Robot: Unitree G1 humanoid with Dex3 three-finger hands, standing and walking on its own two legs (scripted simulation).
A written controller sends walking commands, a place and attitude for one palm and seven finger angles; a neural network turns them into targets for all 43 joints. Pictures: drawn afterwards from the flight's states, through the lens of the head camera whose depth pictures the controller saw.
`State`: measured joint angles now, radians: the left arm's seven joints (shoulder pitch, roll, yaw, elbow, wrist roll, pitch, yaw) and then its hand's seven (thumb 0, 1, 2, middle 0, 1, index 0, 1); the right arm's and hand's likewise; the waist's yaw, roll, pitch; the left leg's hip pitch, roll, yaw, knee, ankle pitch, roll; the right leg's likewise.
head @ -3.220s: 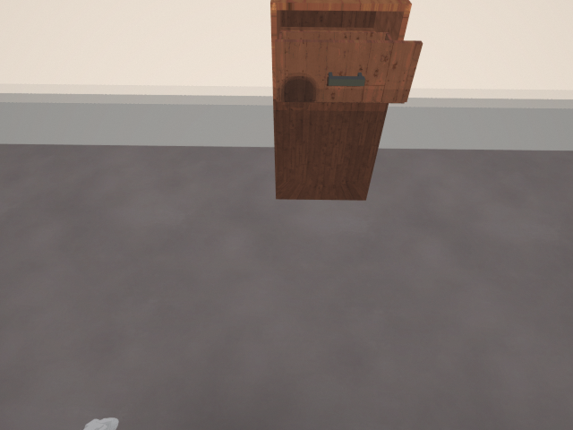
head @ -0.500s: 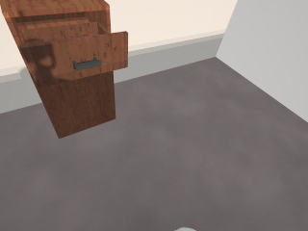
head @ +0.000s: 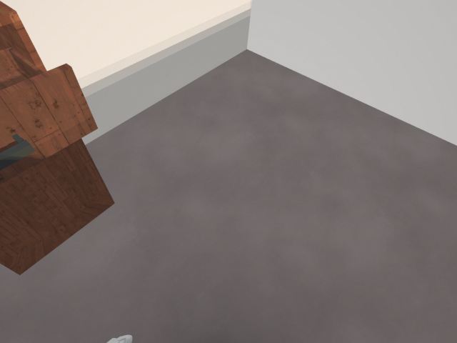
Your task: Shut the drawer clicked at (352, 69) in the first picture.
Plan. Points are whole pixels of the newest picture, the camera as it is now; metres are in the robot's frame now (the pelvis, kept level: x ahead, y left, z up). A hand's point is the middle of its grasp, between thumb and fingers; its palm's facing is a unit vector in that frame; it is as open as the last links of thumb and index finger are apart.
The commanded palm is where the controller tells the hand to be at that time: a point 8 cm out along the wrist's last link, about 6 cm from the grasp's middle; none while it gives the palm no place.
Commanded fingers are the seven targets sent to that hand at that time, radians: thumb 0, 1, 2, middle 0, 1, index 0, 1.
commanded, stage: walk to a spot facing it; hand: left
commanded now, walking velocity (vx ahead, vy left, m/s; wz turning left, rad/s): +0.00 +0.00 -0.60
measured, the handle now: out of the picture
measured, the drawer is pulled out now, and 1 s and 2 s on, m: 0.27 0.27 0.27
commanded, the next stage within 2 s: turn to face it in 2.00 s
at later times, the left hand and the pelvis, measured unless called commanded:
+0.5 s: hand (87, 297) +0.22 +0.30 -0.16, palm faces -0.21 -0.95 -0.23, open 7.4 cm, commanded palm none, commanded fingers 0.00 0.90 0.90 -0.20 -0.30 -0.20 -0.30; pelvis +0.11 +0.10 +0.02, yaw -19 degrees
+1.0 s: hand (164, 248) +0.32 +0.15 -0.12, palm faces -0.57 -0.77 -0.29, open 7.4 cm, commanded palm none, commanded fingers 0.00 0.90 0.90 -0.20 -0.30 -0.20 -0.30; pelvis +0.10 +0.06 +0.02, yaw -37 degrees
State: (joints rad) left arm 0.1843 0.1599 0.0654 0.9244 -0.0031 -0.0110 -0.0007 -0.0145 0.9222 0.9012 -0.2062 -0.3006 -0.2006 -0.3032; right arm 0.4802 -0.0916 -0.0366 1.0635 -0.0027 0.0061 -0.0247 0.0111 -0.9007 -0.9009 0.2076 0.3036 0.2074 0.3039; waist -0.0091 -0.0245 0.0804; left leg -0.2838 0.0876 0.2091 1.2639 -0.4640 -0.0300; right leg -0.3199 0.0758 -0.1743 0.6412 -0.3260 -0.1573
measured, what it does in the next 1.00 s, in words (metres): walks ahead, turning right: left foot, then right foot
